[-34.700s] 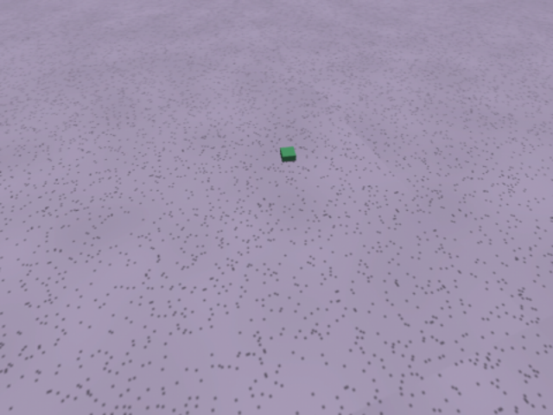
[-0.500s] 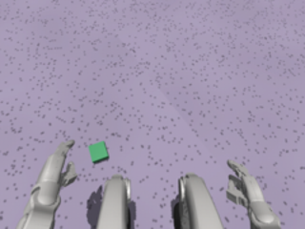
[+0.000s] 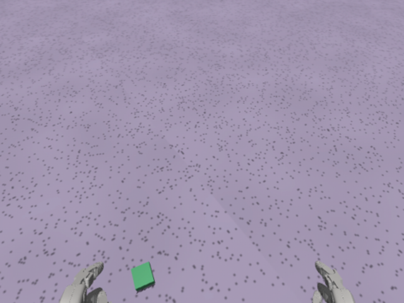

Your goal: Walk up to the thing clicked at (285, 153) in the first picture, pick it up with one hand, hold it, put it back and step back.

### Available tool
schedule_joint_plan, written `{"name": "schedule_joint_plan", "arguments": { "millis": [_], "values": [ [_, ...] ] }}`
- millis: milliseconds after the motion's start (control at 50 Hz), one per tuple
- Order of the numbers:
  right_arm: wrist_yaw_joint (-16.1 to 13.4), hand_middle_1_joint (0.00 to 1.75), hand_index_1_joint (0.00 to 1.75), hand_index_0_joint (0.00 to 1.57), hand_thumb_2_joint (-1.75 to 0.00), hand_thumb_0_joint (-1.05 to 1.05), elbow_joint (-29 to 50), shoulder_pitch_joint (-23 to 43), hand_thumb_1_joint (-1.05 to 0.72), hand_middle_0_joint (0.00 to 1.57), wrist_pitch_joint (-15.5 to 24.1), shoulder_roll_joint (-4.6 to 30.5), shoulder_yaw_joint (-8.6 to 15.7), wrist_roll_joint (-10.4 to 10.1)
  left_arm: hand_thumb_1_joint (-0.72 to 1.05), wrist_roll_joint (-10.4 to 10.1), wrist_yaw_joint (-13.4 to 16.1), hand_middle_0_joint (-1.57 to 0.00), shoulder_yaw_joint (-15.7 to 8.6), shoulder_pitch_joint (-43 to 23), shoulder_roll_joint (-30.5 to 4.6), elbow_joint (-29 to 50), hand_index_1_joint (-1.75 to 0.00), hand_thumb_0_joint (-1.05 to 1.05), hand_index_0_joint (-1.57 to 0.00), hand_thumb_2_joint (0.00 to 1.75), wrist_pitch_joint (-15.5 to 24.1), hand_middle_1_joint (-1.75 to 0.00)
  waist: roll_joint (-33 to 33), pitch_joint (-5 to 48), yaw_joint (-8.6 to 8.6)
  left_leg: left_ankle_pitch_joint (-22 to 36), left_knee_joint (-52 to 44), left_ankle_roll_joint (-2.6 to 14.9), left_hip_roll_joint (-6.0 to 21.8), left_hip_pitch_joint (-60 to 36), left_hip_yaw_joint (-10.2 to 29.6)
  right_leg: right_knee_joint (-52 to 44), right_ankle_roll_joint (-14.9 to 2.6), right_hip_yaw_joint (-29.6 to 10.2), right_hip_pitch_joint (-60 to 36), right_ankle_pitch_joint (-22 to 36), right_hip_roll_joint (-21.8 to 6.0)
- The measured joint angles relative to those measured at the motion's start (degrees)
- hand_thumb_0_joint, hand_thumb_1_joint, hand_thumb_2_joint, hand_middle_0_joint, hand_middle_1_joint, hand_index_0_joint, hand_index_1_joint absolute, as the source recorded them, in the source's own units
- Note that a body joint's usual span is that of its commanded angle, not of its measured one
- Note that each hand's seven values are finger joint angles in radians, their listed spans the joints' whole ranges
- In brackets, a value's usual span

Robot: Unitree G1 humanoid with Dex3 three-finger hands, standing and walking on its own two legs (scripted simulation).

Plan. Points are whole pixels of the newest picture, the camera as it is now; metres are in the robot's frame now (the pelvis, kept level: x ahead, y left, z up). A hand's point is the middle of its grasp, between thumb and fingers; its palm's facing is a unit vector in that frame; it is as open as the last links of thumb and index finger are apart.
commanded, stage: home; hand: left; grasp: from above
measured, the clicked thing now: (143, 276) +0.40 +0.25 -0.68
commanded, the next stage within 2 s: none
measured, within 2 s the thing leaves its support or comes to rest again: neither
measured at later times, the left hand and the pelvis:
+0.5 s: hand out of the picture +0.16 +0.18 -0.03, palm faces +0.07 -0.98 -0.20, open 7.4 cm; pelvis +0.00 +0.00 +0.01, yaw +1 degrees
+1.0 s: hand out of the picture +0.16 +0.18 -0.03, palm faces +0.05 -0.98 -0.20, open 7.7 cm; pelvis +0.00 +0.00 +0.01, yaw +0 degrees
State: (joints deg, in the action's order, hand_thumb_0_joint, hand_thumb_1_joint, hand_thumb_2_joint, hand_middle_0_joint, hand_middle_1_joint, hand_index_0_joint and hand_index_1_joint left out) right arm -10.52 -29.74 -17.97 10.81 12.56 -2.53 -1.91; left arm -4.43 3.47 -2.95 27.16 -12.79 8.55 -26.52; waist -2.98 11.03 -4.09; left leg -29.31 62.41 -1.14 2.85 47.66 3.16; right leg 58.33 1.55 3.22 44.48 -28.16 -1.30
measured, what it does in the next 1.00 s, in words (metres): stands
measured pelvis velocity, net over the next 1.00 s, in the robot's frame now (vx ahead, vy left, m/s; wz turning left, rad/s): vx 0.00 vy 0.00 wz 0.01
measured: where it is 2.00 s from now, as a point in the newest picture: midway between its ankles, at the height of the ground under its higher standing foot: outside the picture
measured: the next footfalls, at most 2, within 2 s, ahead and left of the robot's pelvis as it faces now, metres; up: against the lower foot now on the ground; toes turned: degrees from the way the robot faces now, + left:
none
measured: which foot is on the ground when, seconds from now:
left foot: down 0.00-1.00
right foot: down 0.00-1.00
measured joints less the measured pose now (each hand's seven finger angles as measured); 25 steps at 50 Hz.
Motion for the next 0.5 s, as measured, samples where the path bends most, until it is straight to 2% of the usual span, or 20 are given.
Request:
{"name": "schedule_joint_plan", "arguments": {
  "millis": [120,300,500],
  "values": [
    [-0.2,0.30,0.30,0.20,-0.90,0.01,0.5,0.6,-0.90,0.20,1.3,0.4,0.5,0.6,0.90,0.3,-1.3,-0.20,0.4,2.6,0.2,1.6,-0.30,0.01,-0.20,0.90,-0.6,-0.30,-0.2,0.0,0.76,0.7,-3.3,0.08,-0.2,-5.0,-0.2,-3.2,0.11,0.0,-5.0,0.6,-0.2],
    [0.3,0.30,0.30,0.20,-0.90,0.01,0.2,3.0,-0.90,0.20,2.7,0.3,0.4,1.4,0.90,1.2,-2.6,-0.20,0.7,1.7,0.3,-0.4,-0.30,0.01,-0.20,0.90,-0.4,-0.30,0.6,-1.5,1.95,1.2,-4.1,0.00,-0.7,-6.8,0.1,-3.6,0.09,0.4,-6.8,0.7,-0.6],
    [0.4,0.30,0.30,0.20,-0.90,0.01,-1.0,2.8,-0.90,0.20,2.8,-0.1,-0.1,1.7,0.90,1.5,-2.4,-0.20,0.9,1.6,0.1,-0.3,-0.30,0.02,-0.20,0.90,0.4,-0.30,0.8,-2.4,2.03,1.5,-4.3,0.01,-0.6,-7.1,0.1,-3.9,0.10,0.3,-7.2,1.0,-0.5]
  ]
}}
